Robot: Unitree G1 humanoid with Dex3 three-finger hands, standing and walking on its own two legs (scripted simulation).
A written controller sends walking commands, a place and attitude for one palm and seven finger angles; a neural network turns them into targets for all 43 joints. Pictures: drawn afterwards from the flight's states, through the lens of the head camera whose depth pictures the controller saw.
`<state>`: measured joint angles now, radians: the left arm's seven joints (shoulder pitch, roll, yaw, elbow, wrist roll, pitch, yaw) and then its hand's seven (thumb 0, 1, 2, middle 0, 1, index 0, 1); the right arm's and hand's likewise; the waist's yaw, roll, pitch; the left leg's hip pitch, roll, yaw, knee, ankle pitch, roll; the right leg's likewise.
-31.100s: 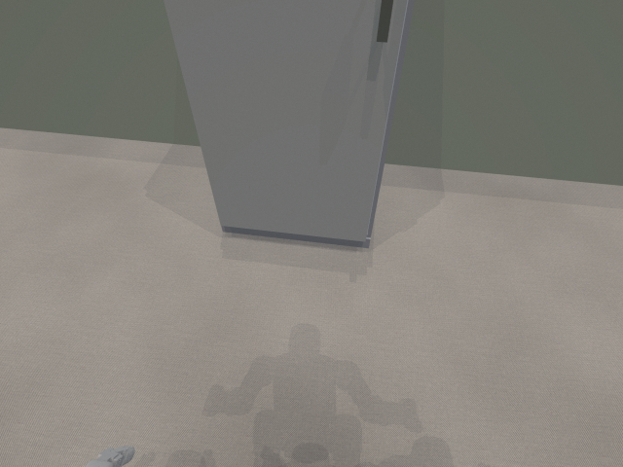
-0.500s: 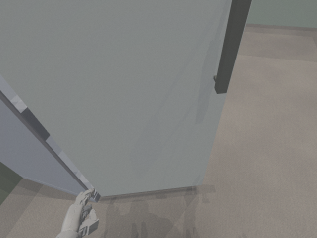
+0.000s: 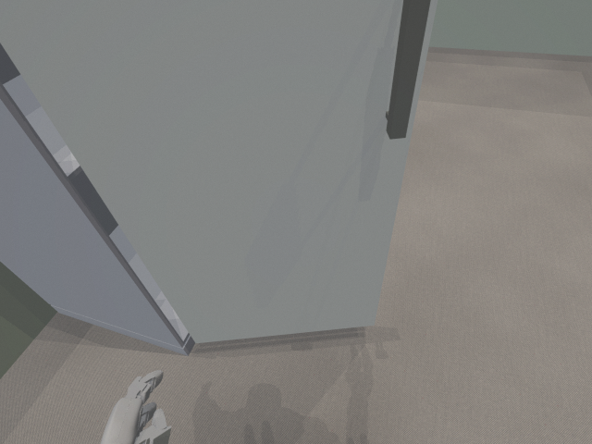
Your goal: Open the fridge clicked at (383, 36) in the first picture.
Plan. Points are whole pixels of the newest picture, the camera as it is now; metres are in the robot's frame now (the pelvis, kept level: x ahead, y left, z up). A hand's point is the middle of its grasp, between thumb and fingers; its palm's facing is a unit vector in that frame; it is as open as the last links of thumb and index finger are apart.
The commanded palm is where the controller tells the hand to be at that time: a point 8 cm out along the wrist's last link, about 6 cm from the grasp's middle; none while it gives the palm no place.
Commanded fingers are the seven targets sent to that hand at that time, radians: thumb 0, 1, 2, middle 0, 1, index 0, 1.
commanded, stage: stop stepping back and stand still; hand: right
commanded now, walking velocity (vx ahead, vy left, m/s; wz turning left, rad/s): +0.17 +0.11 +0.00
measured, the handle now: (403, 55) +0.58 -0.14 +0.25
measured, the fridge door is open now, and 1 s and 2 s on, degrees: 67 67 67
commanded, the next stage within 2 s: let the arm hang, fingers relaxed in 0.94 s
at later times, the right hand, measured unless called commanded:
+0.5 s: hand out of the picture +0.16 -0.29 +0.17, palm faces +0.47 +0.80 -0.38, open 7.4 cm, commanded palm +0.09 -0.32 +0.19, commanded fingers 0.00 -0.90 -0.90 0.20 0.30 0.20 0.30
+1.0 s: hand out of the picture +0.18 -0.29 +0.17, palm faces +0.40 +0.80 -0.44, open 7.4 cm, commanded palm +0.12 -0.33 +0.19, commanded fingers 0.00 -0.90 -0.90 0.20 0.30 0.20 0.30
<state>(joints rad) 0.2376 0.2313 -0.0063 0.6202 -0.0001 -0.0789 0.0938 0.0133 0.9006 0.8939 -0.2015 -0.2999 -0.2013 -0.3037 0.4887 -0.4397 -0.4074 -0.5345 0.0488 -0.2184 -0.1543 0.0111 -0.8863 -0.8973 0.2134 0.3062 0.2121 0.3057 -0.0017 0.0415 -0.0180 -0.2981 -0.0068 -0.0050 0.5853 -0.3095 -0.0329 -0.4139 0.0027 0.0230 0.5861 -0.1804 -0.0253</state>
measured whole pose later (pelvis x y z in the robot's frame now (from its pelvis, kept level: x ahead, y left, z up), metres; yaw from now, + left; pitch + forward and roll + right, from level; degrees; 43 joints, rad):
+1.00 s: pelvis -0.01 -0.03 +0.01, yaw -1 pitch +1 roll +1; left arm 0.19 0.19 -0.02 0.60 -0.01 -0.10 0.06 0.01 0.90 0.89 -0.20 -0.30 -0.20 -0.30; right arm 0.56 -0.42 -0.40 -0.47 0.05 -0.23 -0.14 0.01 -0.89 -0.90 0.21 0.31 0.21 0.31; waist 0.01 0.03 -0.01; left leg -0.17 -0.05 -0.01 0.44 -0.29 0.02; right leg -0.27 0.02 -0.01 0.51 -0.25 -0.04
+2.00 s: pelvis -0.03 -0.03 +0.02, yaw -3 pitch -1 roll +0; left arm 0.23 0.19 0.00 1.11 0.02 0.00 0.03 0.01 0.91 0.89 -0.20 -0.30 -0.20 -0.30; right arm 0.21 -0.19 0.00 1.13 -0.01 -0.01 -0.02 0.00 -0.91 -0.90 0.20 0.30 0.20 0.30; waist 0.01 -0.01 0.02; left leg -0.13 -0.02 0.02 0.39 -0.24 0.02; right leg -0.22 0.05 0.01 0.40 -0.16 -0.05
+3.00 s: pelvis -0.01 +0.00 +0.02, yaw -2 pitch -1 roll +0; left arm 0.12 0.30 0.00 1.12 0.01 0.00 0.02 0.01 0.90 0.89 -0.20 -0.30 -0.20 -0.30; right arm 0.12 -0.29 -0.01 1.13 -0.01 -0.02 -0.01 0.00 -0.91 -0.90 0.20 0.30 0.20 0.30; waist 0.01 0.00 0.05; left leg -0.05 -0.06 0.02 0.29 -0.22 0.05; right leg -0.16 0.01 0.02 0.34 -0.16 -0.01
